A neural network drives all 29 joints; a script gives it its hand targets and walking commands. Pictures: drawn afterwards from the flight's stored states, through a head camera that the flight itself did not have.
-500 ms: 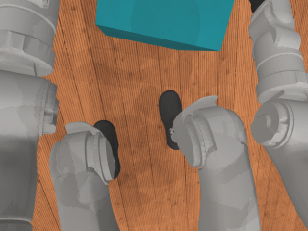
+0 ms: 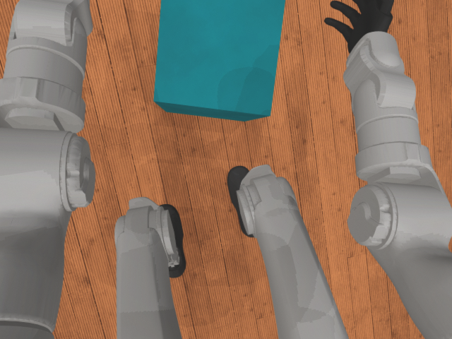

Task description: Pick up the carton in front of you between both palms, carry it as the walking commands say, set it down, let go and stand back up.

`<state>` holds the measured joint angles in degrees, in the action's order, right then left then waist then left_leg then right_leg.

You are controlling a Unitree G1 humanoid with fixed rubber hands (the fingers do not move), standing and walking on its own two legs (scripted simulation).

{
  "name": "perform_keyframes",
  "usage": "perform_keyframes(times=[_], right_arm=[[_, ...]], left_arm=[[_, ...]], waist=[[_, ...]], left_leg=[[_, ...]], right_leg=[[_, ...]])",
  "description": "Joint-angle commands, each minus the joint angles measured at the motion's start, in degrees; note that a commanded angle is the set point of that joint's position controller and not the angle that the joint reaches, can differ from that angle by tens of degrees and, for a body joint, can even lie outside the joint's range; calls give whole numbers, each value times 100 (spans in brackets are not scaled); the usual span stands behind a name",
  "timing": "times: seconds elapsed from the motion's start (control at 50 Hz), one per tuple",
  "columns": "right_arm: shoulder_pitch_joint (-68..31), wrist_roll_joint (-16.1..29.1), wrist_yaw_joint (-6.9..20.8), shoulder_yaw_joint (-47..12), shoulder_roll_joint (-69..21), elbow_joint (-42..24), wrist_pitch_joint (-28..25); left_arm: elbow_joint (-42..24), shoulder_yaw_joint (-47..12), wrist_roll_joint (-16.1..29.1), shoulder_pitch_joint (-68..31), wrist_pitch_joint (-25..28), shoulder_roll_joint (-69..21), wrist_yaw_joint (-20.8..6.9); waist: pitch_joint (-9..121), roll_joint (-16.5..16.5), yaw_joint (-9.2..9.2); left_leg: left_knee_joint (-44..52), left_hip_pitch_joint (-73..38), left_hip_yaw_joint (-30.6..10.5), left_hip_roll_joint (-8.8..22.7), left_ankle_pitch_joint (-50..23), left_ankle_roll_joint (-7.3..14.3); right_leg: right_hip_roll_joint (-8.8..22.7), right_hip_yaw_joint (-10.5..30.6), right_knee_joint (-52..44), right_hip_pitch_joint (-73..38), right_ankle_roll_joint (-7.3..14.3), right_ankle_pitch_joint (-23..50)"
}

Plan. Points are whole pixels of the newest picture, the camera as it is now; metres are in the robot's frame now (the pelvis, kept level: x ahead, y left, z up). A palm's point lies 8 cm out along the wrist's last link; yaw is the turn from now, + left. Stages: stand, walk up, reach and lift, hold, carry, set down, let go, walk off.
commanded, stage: set down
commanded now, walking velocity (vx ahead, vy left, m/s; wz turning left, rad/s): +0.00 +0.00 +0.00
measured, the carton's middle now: (213, 67) +0.52 -0.09 -0.35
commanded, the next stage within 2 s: let go in 0.46 s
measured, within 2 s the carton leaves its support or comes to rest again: neither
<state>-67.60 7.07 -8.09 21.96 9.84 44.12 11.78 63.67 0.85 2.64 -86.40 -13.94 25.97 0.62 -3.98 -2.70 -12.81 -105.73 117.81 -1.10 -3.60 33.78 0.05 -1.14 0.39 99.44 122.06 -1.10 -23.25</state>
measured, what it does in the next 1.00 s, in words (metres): rises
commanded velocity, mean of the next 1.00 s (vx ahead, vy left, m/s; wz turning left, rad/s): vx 0.00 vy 0.00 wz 0.00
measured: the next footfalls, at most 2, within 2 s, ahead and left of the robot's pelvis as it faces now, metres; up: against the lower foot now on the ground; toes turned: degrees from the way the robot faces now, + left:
none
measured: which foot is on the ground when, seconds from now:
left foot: down 0.00-1.00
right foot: down 0.00-1.00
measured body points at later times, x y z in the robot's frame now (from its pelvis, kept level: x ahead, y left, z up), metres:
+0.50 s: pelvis +0.03 +0.00 +0.13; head +0.34 -0.01 +0.46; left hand +0.62 +0.09 +0.04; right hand +0.48 -0.29 +0.04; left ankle +0.08 +0.11 -0.44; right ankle +0.14 -0.12 -0.44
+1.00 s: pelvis +0.08 -0.03 +0.25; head +0.28 -0.03 +0.66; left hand +0.45 +0.14 +0.14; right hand +0.37 -0.28 +0.15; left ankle +0.08 +0.11 -0.44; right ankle +0.14 -0.12 -0.44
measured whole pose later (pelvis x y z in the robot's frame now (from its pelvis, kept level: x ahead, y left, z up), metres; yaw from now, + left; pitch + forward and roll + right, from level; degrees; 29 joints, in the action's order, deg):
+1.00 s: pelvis +0.08 -0.03 +0.25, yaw +1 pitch +27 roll +1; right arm -13.9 -0.5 7.5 8.0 11.8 29.3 4.7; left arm 33.8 10.4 -6.2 -23.3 -6.5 5.8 6.8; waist 2.2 0.6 -7.5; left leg -45.0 51.9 -4.4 -2.4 20.1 -1.6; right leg -1.6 0.7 44.2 57.0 1.7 -14.0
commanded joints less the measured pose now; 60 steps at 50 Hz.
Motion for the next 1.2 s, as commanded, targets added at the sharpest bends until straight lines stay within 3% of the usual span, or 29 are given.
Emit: perform_keyframes(times=[0.0, 0.14, 0.42, 0.48, 0.56, 0.66, 0.78, 0.92, 1.08, 1.18], right_arm=[[-929, -20, 55, 158, 857, -910, -2], [-480, 13, 212, 229, 835, -1187, 161], [21, -350, 428, 364, 552, -1079, 24], [218, -511, 516, 385, 440, -1038, -47], [958, -785, 739, 361, 403, -1185, -178], [2156, -1119, 1163, 90, 514, -1637, -341], [3424, -1041, 1491, -534, 744, -1877, -535], [5015, -773, 1585, -1244, 691, -1934, -778], [6770, -510, 1345, -1835, 579, -2586, -1039], [7521, -454, 1235, -2013, 613, -2867, -1103]], left_arm=[[-1002, 0, -30, -1775, -15, 398, 7], [-1384, 150, -224, -1434, -229, 251, -17], [-1033, 578, -550, -701, -77, 18, -192], [-983, 749, -683, -406, 2, -89, -208], [-1299, 976, -931, 472, 103, -456, -63], [-2293, 1184, -1164, 1956, 245, -1230, 383], [-3507, 1157, -1136, 3513, 456, -1715, 793], [-3664, 988, -908, 5318, 815, -1696, 661], [-3411, 805, -743, 7080, 1254, -1418, 365], [-3558, 739, -720, 8004, 1428, -1297, 266]], waist=[[6923, -1091, -527], [7081, -1241, -461], [6378, -868, -371], [6281, -806, -277], [6659, -729, -166], [6823, -538, 33], [5590, -207, 214], [4006, 215, 405], [3171, 696, 588], [2557, 530, 749]], left_leg=[[1355, -3179, 268, -273, -1084, -30], [2056, -4050, 233, -289, -1696, -97], [3720, -4868, 77, -266, -2163, -132], [4053, -5092, 56, -251, -2271, -150], [4460, -5688, 13, -238, -2914, -200], [5066, -6543, -55, -226, -3589, -280], [5922, -6698, 39, -203, -2481, -327], [6599, -6688, 147, -130, -1522, -188], [7123, -7228, 129, -91, -1759, -7], [7584, -8210, 65, -38, -2212, 17]], right_leg=[[-173, -701, -960, -4334, -255, 2136], [-213, -744, -1650, -4613, -270, 2521], [-181, -621, -3199, -5620, -321, 2779], [-174, -597, -3495, -5877, -312, 2769], [-195, -574, -3806, -6555, -249, 3227], [-231, -483, -4259, -7464, -100, 3601], [-145, -253, -4950, -8645, 47, 3013], [19, 117, -5692, -10073, 7, 2518], [127, 450, -6145, -11745, -141, 3841], [116, 421, -6511, -12045, -174, 4164]])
